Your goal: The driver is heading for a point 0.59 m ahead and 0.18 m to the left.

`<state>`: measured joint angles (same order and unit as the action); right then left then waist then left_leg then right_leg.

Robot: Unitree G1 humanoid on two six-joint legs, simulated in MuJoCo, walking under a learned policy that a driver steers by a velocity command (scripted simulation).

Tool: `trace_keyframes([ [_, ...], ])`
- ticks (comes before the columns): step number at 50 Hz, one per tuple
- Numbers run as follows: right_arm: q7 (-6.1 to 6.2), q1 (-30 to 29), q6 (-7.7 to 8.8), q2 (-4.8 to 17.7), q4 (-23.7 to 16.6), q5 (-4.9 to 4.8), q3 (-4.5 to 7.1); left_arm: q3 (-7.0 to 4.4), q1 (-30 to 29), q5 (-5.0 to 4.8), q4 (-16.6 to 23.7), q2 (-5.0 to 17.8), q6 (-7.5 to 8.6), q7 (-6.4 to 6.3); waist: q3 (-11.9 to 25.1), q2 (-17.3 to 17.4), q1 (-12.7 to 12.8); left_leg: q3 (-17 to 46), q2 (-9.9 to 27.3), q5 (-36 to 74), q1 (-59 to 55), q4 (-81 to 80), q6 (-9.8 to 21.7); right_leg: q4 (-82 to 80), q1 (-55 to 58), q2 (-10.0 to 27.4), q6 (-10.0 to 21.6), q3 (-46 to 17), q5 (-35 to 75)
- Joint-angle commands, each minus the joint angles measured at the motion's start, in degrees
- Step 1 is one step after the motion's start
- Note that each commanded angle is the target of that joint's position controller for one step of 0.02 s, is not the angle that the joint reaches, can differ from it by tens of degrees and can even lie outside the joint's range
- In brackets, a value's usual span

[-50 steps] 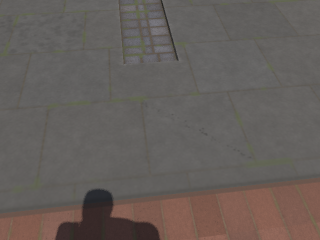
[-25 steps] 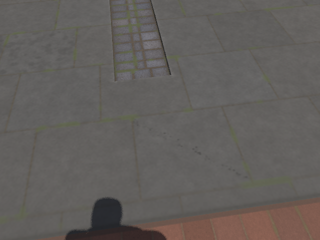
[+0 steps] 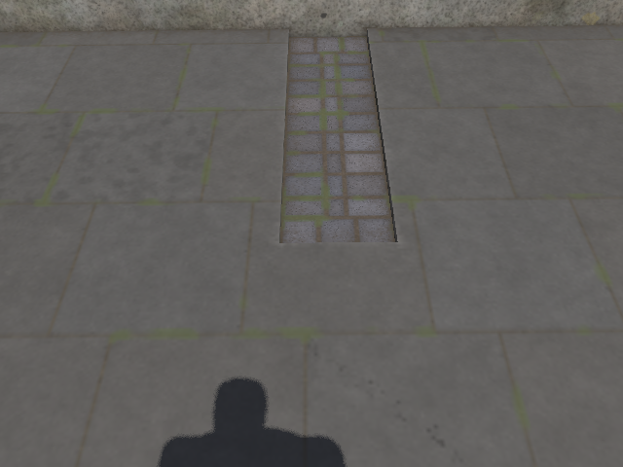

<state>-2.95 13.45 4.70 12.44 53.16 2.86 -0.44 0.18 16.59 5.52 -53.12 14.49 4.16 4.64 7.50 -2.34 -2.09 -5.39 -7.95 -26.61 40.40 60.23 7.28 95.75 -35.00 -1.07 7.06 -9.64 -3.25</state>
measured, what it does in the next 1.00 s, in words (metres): climbs, turning left: right foot, then left foot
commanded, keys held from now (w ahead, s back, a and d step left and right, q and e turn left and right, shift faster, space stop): w+q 0.80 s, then no key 0.20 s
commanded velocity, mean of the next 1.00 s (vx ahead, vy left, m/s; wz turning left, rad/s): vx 0.46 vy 0.00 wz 0.53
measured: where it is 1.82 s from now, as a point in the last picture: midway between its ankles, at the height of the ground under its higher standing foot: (278, 418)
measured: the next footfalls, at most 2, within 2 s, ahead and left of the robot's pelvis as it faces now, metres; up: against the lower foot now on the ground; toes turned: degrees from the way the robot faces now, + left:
right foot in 0.34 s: +0.39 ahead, -0.14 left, +0.00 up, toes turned +10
left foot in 0.88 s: +0.57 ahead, +0.19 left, +0.00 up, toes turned +35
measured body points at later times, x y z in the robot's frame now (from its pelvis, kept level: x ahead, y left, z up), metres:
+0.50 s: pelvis +0.30 -0.06 +0.09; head +0.31 -0.06 +0.54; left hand +0.35 +0.21 -0.03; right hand +0.44 -0.28 -0.05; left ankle +0.20 +0.06 -0.54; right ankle +0.35 -0.15 -0.66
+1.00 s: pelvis +0.51 +0.06 +0.07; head +0.55 +0.09 +0.52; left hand +0.42 +0.33 -0.06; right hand +0.79 -0.06 -0.04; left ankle +0.53 +0.16 -0.66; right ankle +0.48 -0.12 -0.55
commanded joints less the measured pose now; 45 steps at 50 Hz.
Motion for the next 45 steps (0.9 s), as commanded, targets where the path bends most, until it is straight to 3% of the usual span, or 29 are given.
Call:
trace_keyframes([
  [1,-0.53,-0.4,1.6,-4.2,4.8,1.18,-1.79,1.67,-3.0,-0.47,7.6,-2.6,-0.9,-1.78,-3.0,-2.3,7.1,34.8,12.3,2.6,-11.0,-35.0,9.9,13.3,-24.7,0.9,2.8,-2.8,-0.4],
  [2,-0.39,-3.0,2.33,-4.0,4.6,0.56,-1.89,1.7,-2.8,-0.03,7.3,-1.9,-1.39,-1.95,-3.9,-0.8,8.2,29.1,10.4,5.7,-9.5,-35.6,8.7,10.5,-25.5,1.7,2.3,-0.3,-3.0],
  [3,-0.38,-5.9,2.99,-1.2,2.5,0.64,-0.91,1.09,-3.8,-1.3,7.8,0.4,-1.21,-2.1,-3.5,0.5,8.3,23.2,8.5,6.5,-4.9,-39.1,7.9,1.1,-18.3,3.2,0.8,3.3,-5.0],
  [4,-0.02,-5.6,3.81,0.0,1.8,1.08,-0.92,0.45,-6.1,-1.65,9.3,1.4,-0.39,-2.6,-4.1,3.4,8.2,21.0,7.3,8.7,-2.1,-41.2,6.7,-1.5,-14.1,4.0,-0.6,5.9,-5.4],
  [6,0.78,0.0,5.2,1.8,2.1,1.65,-0.74,0.25,-11.6,-1.48,11.0,2.4,0.99,-3.17,-4.0,2.7,4.3,19.8,7.0,16.3,-4.8,-42.3,6.2,-13.4,-11.4,6.0,-4.1,7.4,-2.9],
  [8,0.86,3.7,5.38,3.4,1.3,0.54,-0.13,1.05,-16.7,-1.78,12.3,0.6,0.87,-2.66,-3.2,2.7,1.2,17.4,7.4,23.0,-7.9,-43.2,5.9,-33.4,-3.1,6.6,-7.6,8.9,0.5],
  [10,-0.29,10.2,4.87,4.7,2.1,-1.69,0.71,1.62,-20.8,-2.12,13.8,-2.7,-0.5,-2.38,-5.8,5.8,-0.9,19.0,9.7,24.8,-10.4,-44.0,7.0,-48.3,5.1,4.8,-11.3,11.3,-1.7],
  [13,-1.67,14.6,3.66,7.3,3.1,-1.91,2.71,0.58,-24.7,-2.4,15.0,0.0,-1.07,-2.73,-8.3,7.6,-2.0,26.2,15.9,30.2,-26.2,-40.7,8.0,-61.9,2.3,2.9,-10.2,10.8,1.3],
  [14,-1.72,13.7,3.23,8.2,2.8,-1.62,3.28,0.03,-25.0,-2.51,15.3,1.2,-0.65,-3.26,-7.8,7.8,-1.3,28.1,17.4,34.3,-30.2,-39.1,7.4,-65.4,3.1,2.5,-8.9,10.8,0.6],
  [16,-1.66,11.1,2.73,8.8,1.8,-0.33,4.25,-2.11,-17.3,-4.94,13.2,5.6,1.41,-4.95,-2.7,6.8,2.4,26.6,14.9,48.2,-32.2,-30.9,2.6,-68.8,17.4,2.6,-3.7,11.4,5.0],
  [17,-1.48,11.8,3.07,3.9,0.7,0.3,2.98,-2.78,-6.2,-4.97,10.2,7.3,2.67,-5.69,8.9,0.9,5.5,22.5,9.2,45.3,-25.5,-16.6,-1.3,-63.9,38.3,9.0,3.8,6.4,13.2],
  [18,-1.05,21.3,4.11,-5.3,-1.2,1.54,0.44,-2.99,5.8,-3.87,8.1,9.5,3.17,-5.62,25.9,-16.5,4.6,16.1,-1.4,6.9,-3.6,1.6,-6.8,-66.5,70.6,25.6,21.3,-18.2,23.6],
  [19,-1.41,11.0,3.84,1.3,-1.8,-0.19,2.27,-3.5,10.7,-3.02,4.9,7.6,2.79,-5.78,16.2,-13.4,10.5,14.2,0.9,-4.7,11.7,16.0,-6.4,-76.4,65.9,28.1,17.6,-29.7,3.2],
  [20,-1.09,5.9,3.03,3.4,-2.2,-0.95,3.31,-3.92,5.0,-3.05,5.4,7.5,2.83,-6.42,2.6,-5.9,9.1,13.9,5.7,3.9,15.2,23.2,-4.3,-79.5,50.4,26.4,10.4,-22.5,-12.2],
  [21,0.01,4.8,2.53,3.4,-1.3,-1.08,3.46,-2.74,0.0,-3.42,5.9,3.4,2.61,-6.71,-2.5,-3.0,6.6,12.9,9.6,11.0,12.3,21.9,-3.5,-81.9,38.0,24.3,7.0,-14.3,-15.5],
  [22,0.47,5.5,2.25,2.6,-0.3,0.15,3.48,-1.16,-2.5,-3.82,6.4,-1.9,2.36,-6.63,-1.7,-2.4,4.0,13.5,12.0,15.2,6.9,16.2,-3.0,-84.4,33.7,21.7,5.8,-7.8,-8.2],
  [23,0.15,3.2,1.95,0.8,-0.7,1.3,3.05,-0.58,-3.7,-3.74,6.5,-4.5,2.11,-6.69,-2.3,-1.8,3.0,12.8,13.1,15.5,3.9,14.6,-3.3,-86.0,31.3,20.2,5.3,-3.4,-2.5],
  [24,-0.41,1.1,1.65,-1.1,-1.2,1.13,2.67,-0.9,-4.4,-3.48,6.4,-4.7,2.04,-6.95,-1.8,-1.7,2.4,11.9,13.4,14.6,3.0,13.2,-3.6,-86.8,31.3,18.9,5.2,0.0,1.2],
  [26,-1.78,-1.4,1.52,-1.4,-1.3,-0.32,2.6,-1.9,-3.5,-2.36,5.2,-3.2,2.4,-7.02,-3.1,-1.4,2.6,11.1,13.8,16.6,5.3,10.2,-3.7,-88.5,31.7,17.1,5.3,6.7,4.6],
  [27,1.34,-3.8,-0.25,2.0,-5.7,-7.87,4.33,-3.94,-2.4,-5.65,3.7,4.1,3.01,-6.24,-6.7,1.7,1.7,10.4,14.1,17.5,7.9,11.6,-4.4,-87.1,30.7,16.3,0.7,10.2,5.4],
  [28,2.48,-4.4,-1.0,1.6,-6.3,-7.94,3.93,-4.01,-2.6,-5.97,3.1,3.9,3.04,-6.1,-6.9,0.6,1.4,11.0,14.5,19.5,8.7,9.8,-4.8,-87.4,28.9,16.1,0.0,11.7,5.2],
  [29,2.93,-4.4,-1.47,1.6,-7.4,-6.59,4.04,-3.88,-2.6,-5.6,2.7,3.3,2.88,-6.19,-7.7,-0.2,0.9,11.1,14.6,21.5,8.2,7.7,-5.2,-87.8,26.8,16.2,0.2,13.1,5.3],
  [32,2.29,-8.0,-2.15,1.7,-10.3,-4.97,4.23,-4.11,-2.6,-4.61,1.9,3.9,2.58,-6.68,-9.3,-2.2,1.0,8.3,14.7,29.1,3.4,-4.0,-5.2,-88.4,23.5,14.3,0.3,18.5,6.2],
  [36,0.75,-16.1,-2.6,1.1,-13.9,-4.72,3.96,-5.3,2.6,-5.45,0.6,6.9,2.06,-7.38,-11.0,1.2,4.5,6.1,14.6,30.1,4.3,-16.0,-3.4,-87.3,33.7,17.3,0.0,20.3,8.9],
  [39,-0.13,-19.6,-2.83,1.6,-16.2,-4.86,4.28,-5.99,4.3,-5.91,0.3,8.1,0.74,-7.16,-11.9,0.5,5.5,2.1,12.5,23.5,3.2,-21.1,-1.7,-82.8,40.7,18.3,-0.8,22.5,19.2],
  [41,-0.35,-18.3,-2.92,3.1,-17.1,-4.44,5.13,-6.47,4.3,-6.29,0.5,9.8,-0.07,-7.32,-10.4,-2.2,3.7,-1.7,8.4,17.2,-4.2,-22.4,-0.1,-75.4,41.7,18.3,-1.2,23.6,41.1],
  [43,-0.09,-5.0,-2.53,6.7,-14.1,-3.88,7.31,-6.72,2.4,-6.81,1.0,11.3,-1.07,-7.57,-4.1,-3.2,-3.3,-2.7,3.4,21.1,-21.9,-30.7,2.5,-57.5,38.7,15.7,-3.1,24.4,51.7],
  [44,1.28,3.8,-2.65,11.4,-11.6,-3.16,9.06,-6.47,1.2,-6.46,2.3,10.8,-0.54,-7.54,1.1,-0.4,-6.9,5.0,7.4,36.5,-40.6,-32.0,5.0,-42.3,25.1,12.5,-6.3,24.1,36.1],
  [45,2.48,4.3,-2.42,17.3,-11.2,-2.04,9.28,-3.9,5.8,-3.78,5.1,2.5,1.04,-6.26,7.6,15.2,-0.6,29.0,25.7,66.7,-65.6,-26.1,14.8,-19.5,-2.9,2.7,-9.9,21.4,-31.4],
])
